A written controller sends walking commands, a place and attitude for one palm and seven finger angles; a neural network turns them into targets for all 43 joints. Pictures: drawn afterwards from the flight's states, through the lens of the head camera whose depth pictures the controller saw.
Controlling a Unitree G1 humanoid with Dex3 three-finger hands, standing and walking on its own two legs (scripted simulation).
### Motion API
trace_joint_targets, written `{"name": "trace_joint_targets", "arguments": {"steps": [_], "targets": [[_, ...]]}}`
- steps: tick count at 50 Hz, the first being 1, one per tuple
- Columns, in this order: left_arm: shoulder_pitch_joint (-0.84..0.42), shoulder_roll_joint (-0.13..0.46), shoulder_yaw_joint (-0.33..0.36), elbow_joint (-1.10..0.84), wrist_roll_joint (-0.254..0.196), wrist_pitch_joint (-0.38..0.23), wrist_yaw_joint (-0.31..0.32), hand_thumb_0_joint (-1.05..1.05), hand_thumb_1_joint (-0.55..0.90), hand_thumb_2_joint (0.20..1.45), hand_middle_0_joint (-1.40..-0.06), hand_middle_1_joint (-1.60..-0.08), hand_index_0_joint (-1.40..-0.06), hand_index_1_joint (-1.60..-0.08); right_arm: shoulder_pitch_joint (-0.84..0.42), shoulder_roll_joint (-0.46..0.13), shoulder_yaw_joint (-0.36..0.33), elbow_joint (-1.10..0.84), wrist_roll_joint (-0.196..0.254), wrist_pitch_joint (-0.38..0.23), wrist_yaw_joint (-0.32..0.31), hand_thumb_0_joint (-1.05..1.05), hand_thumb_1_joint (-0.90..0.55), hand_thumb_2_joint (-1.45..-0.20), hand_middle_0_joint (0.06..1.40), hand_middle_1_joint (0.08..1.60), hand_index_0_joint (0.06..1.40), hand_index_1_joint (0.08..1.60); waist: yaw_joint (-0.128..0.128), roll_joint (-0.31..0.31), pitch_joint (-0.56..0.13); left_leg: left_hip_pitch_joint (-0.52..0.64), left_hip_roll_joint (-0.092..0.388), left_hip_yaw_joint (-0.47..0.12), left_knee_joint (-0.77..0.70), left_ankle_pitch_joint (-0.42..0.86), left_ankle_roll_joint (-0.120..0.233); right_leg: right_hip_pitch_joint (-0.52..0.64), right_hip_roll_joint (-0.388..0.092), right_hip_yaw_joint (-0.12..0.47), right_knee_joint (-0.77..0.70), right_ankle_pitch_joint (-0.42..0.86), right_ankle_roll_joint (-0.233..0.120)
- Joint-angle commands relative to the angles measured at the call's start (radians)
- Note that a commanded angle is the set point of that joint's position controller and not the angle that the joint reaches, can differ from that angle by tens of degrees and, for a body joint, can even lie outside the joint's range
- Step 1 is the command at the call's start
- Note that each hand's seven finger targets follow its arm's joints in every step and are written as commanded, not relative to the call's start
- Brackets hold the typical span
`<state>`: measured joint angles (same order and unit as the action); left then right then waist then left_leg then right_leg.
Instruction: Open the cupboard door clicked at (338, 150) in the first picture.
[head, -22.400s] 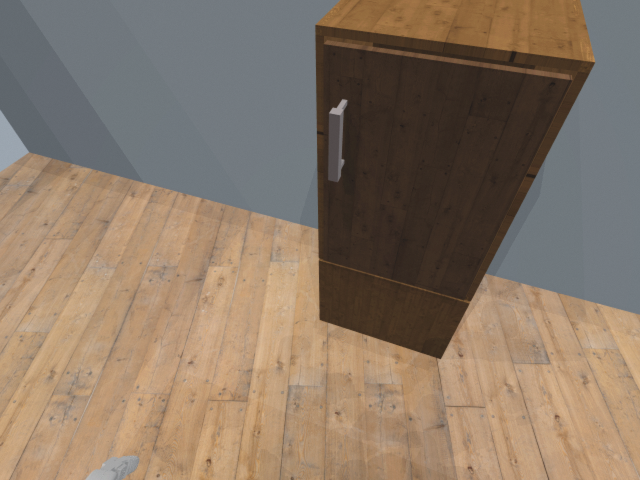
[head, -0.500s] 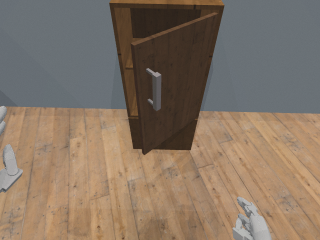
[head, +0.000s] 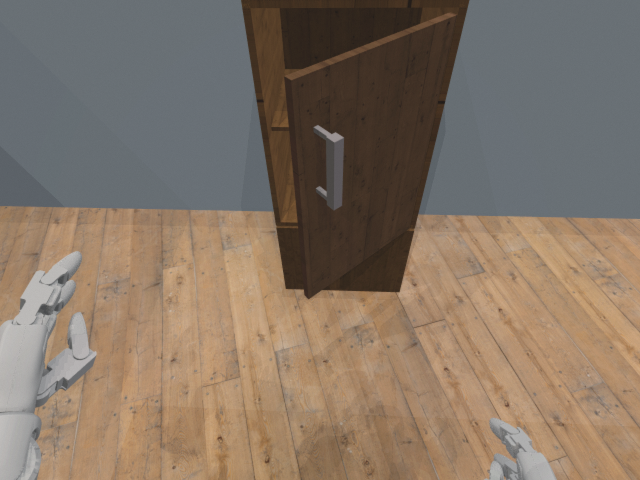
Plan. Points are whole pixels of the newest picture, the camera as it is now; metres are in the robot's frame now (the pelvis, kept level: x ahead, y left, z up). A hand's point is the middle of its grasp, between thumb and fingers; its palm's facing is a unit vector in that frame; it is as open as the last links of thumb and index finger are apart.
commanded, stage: let the arm hang, fingers relaxed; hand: left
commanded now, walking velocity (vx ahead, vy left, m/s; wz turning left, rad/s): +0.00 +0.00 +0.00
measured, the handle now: (327, 168) +0.61 +0.03 +0.04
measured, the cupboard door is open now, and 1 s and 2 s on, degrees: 42 42 42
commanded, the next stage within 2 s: look to check the result in 1.04 s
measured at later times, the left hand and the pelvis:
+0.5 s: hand out of the picture -0.02 +0.20 -0.17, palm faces +0.04 -0.96 -0.27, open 7.3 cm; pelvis -0.01 -0.02 +0.00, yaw +3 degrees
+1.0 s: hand out of the picture +0.10 +0.21 -0.15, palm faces +0.02 -0.95 -0.30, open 7.4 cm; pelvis +0.02 -0.02 +0.01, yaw +2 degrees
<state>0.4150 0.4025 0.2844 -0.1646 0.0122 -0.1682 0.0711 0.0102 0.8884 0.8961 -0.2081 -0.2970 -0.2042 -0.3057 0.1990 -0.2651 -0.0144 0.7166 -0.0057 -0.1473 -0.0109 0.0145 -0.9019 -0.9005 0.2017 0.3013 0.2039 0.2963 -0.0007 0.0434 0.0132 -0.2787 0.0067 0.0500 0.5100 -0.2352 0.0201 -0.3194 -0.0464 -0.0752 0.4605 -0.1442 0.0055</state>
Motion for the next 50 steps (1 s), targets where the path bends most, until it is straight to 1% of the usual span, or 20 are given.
{"name": "trace_joint_targets", "arguments": {"steps": [1,2,3,4,5,6,7,8,10,12,14,16,19,21,25,35,38,45,49,50], "targets": [[-0.051,-0.014,-0.165,0.423,0.023,0.155,-0.073,0.0,0.9,0.9,-0.2,-0.3,-0.2,-0.3,-0.058,-0.187,-0.05,0.001,-0.008,0.065,0.017,0.0,-0.9,-0.9,0.2,0.3,0.2,0.3,-0.012,0.008,-0.062,-0.171,0.159,-0.203,-0.133,0.085,0.056,0.062,-0.01,0.067,0.139,-0.164,-0.035],[-0.069,0.004,-0.169,0.476,0.027,0.154,-0.073,0.0,0.9,0.9,-0.2,-0.3,-0.2,-0.3,-0.061,-0.189,-0.043,0.009,-0.014,0.074,0.016,0.0,-0.9,-0.9,0.2,0.3,0.2,0.3,-0.005,-0.084,-0.072,-0.164,0.147,-0.208,-0.115,0.079,0.06,0.09,-0.014,0.08,0.116,-0.133,-0.041],[-0.093,0.024,-0.171,0.537,0.031,0.151,-0.072,0.0,0.9,0.9,-0.2,-0.3,-0.2,-0.3,-0.061,-0.193,-0.043,0.03,-0.017,0.081,0.016,0.0,-0.9,-0.9,0.2,0.3,0.2,0.3,0.0,-0.183,-0.092,-0.127,0.119,-0.185,-0.074,0.072,0.053,0.091,-0.032,0.101,0.07,-0.099,-0.051],[-0.124,0.046,-0.174,0.592,0.034,0.15,-0.072,0.0,0.9,0.9,-0.2,-0.3,-0.2,-0.3,-0.04,-0.19,-0.045,0.042,-0.017,0.091,0.016,0.0,-0.9,-0.9,0.2,0.3,0.2,0.3,-0.004,-0.263,-0.11,-0.089,0.077,-0.153,-0.021,0.065,0.043,0.088,-0.071,0.141,0.02,-0.066,-0.067],[-0.161,0.064,-0.182,0.647,0.031,0.153,-0.071,0.0,0.9,0.9,-0.2,-0.3,-0.2,-0.3,-0.021,-0.175,-0.043,0.056,-0.014,0.104,0.019,0.0,-0.9,-0.9,0.2,0.3,0.2,0.3,-0.018,-0.3,-0.1,-0.046,0.035,-0.121,0.025,0.01,0.03,0.036,-0.119,0.182,-0.042,-0.118,-0.094],[-0.201,0.064,-0.194,0.702,0.027,0.16,-0.069,0.0,0.9,0.9,-0.2,-0.3,-0.2,-0.3,-0.001,-0.161,-0.036,0.082,-0.016,0.118,0.017,0.0,-0.9,-0.9,0.2,0.3,0.2,0.3,-0.031,-0.311,-0.094,-0.003,0.014,-0.089,0.048,-0.011,0.023,0.003,-0.144,0.197,-0.078,-0.158,-0.108],[-0.229,0.055,-0.207,0.752,0.022,0.167,-0.065,0.0,0.9,0.9,-0.2,-0.3,-0.2,-0.3,0.01,-0.148,-0.031,0.104,-0.02,0.129,0.015,0.0,-0.9,-0.9,0.2,0.3,0.2,0.3,-0.037,-0.258,-0.077,0.031,0.01,-0.074,0.056,-0.017,0.018,-0.035,-0.149,0.201,-0.098,-0.195,-0.111],[-0.245,0.045,-0.219,0.795,0.02,0.173,-0.063,0.0,0.9,0.9,-0.2,-0.3,-0.2,-0.3,0.018,-0.131,-0.024,0.124,-0.022,0.137,0.016,0.0,-0.9,-0.9,0.2,0.3,0.2,0.3,-0.04,-0.173,-0.059,0.044,0.015,-0.075,0.037,-0.012,0.017,-0.052,-0.14,0.192,-0.099,-0.235,-0.103],[-0.237,0.035,-0.231,0.878,0.015,0.175,-0.059,0.0,0.9,0.9,-0.2,-0.3,-0.2,-0.3,0.007,-0.127,-0.016,0.149,-0.025,0.145,0.016,0.0,-0.9,-0.9,0.2,0.3,0.2,0.3,-0.023,-0.004,-0.036,0.006,0.042,-0.119,-0.045,-0.023,0.021,-0.024,-0.09,0.167,-0.074,-0.273,-0.075],[-0.204,0.009,-0.237,0.963,0.01,0.173,-0.059,0.0,0.9,0.9,-0.2,-0.3,-0.2,-0.3,0.0,-0.113,-0.01,0.176,-0.026,0.146,0.011,0.0,-0.9,-0.9,0.2,0.3,0.2,0.3,-0.005,0.088,-0.027,-0.062,0.063,-0.146,-0.114,-0.076,0.02,0.053,-0.066,0.148,-0.053,-0.242,-0.062],[-0.169,-0.012,-0.232,1.033,0.008,0.169,-0.057,0.0,0.9,0.9,-0.2,-0.3,-0.2,-0.3,0.01,-0.099,-0.012,0.202,-0.026,0.147,0.005,0.0,-0.9,-0.9,0.2,0.3,0.2,0.3,0.006,0.124,-0.042,-0.082,0.066,-0.148,-0.141,-0.111,0.018,0.106,-0.061,0.134,-0.056,-0.209,-0.061],[-0.168,-0.004,-0.229,1.08,0.007,0.164,-0.056,0.0,0.9,0.9,-0.2,-0.3,-0.2,-0.3,0.033,-0.1,-0.016,0.225,-0.023,0.15,0.003,0.0,-0.9,-0.9,0.2,0.3,0.2,0.3,0.006,0.111,-0.046,-0.071,0.062,-0.143,-0.134,-0.109,0.017,0.124,-0.07,0.138,-0.083,-0.205,-0.068],[-0.186,0.001,-0.229,1.133,0.004,0.161,-0.058,0.0,0.9,0.9,-0.2,-0.3,-0.2,-0.3,0.072,-0.101,-0.023,0.264,-0.022,0.156,0.0,0.0,-0.9,-0.9,0.2,0.3,0.2,0.3,-0.003,0.046,-0.012,-0.052,0.056,-0.138,-0.136,-0.148,0.016,0.086,-0.076,0.142,-0.123,-0.267,-0.074],[-0.203,0.006,-0.225,1.159,0.005,0.16,-0.058,0.0,0.9,0.9,-0.2,-0.3,-0.2,-0.3,0.102,-0.103,-0.029,0.283,-0.02,0.158,-0.002,0.0,-0.9,-0.9,0.2,0.3,0.2,0.3,-0.01,-0.035,0.017,-0.041,0.058,-0.136,-0.134,-0.154,0.019,0.057,-0.081,0.139,-0.151,-0.311,-0.077],[-0.216,0.011,-0.221,1.198,0.004,0.159,-0.056,0.0,0.9,0.9,-0.2,-0.3,-0.2,-0.3,0.124,-0.107,-0.034,0.318,-0.02,0.157,-0.004,0.0,-0.9,-0.9,0.2,0.3,0.2,0.3,-0.013,-0.076,0.04,-0.006,0.058,-0.129,-0.128,-0.131,0.024,0.02,-0.085,0.138,-0.173,-0.338,-0.08],[-0.253,0.037,-0.219,1.238,0.003,0.15,-0.055,0.0,0.9,0.9,-0.2,-0.3,-0.2,-0.3,0.054,-0.137,-0.033,0.346,-0.018,0.138,-0.003,0.0,-0.9,-0.9,0.2,0.3,0.2,0.3,0.005,-0.034,0.031,-0.005,0.084,-0.151,-0.2,-0.031,0.022,0.118,-0.078,0.118,-0.136,-0.181,-0.068],[-0.282,0.045,-0.22,1.241,0.004,0.149,-0.057,0.0,0.9,0.9,-0.2,-0.3,-0.2,-0.3,0.028,-0.145,-0.031,0.353,-0.02,0.137,-0.001,0.0,-0.9,-0.9,0.2,0.3,0.2,0.3,0.004,-0.045,0.05,-0.003,0.085,-0.153,-0.221,-0.039,0.017,0.118,-0.079,0.118,-0.146,-0.189,-0.064],[-0.314,0.065,-0.221,1.238,0.005,0.14,-0.058,0.0,0.9,0.9,-0.2,-0.3,-0.2,-0.3,-0.024,-0.171,-0.03,0.351,-0.018,0.131,0.001,0.0,-0.9,-0.9,0.2,0.3,0.2,0.3,0.002,-0.034,0.001,0.059,0.087,-0.138,-0.219,0.044,0.011,0.153,-0.086,0.124,-0.162,-0.122,-0.058],[-0.336,0.069,-0.226,1.239,0.002,0.135,-0.057,0.0,0.9,0.9,-0.2,-0.3,-0.2,-0.3,-0.051,-0.185,-0.026,0.355,-0.018,0.127,-0.001,0.0,-0.9,-0.9,0.2,0.3,0.2,0.3,-0.002,-0.012,-0.031,0.095,0.099,-0.135,-0.226,0.13,0.004,0.189,-0.091,0.115,-0.151,-0.002,-0.056],[-0.333,0.068,-0.225,1.239,0.002,0.134,-0.057,0.0,0.9,0.9,-0.2,-0.3,-0.2,-0.3,-0.056,-0.183,-0.025,0.352,-0.016,0.128,-0.003,0.0,-0.9,-0.9,0.2,0.3,0.2,0.3,-0.001,-0.026,-0.033,0.101,0.098,-0.135,-0.221,0.138,0.005,0.191,-0.089,0.113,-0.155,0.011,-0.055]]}}
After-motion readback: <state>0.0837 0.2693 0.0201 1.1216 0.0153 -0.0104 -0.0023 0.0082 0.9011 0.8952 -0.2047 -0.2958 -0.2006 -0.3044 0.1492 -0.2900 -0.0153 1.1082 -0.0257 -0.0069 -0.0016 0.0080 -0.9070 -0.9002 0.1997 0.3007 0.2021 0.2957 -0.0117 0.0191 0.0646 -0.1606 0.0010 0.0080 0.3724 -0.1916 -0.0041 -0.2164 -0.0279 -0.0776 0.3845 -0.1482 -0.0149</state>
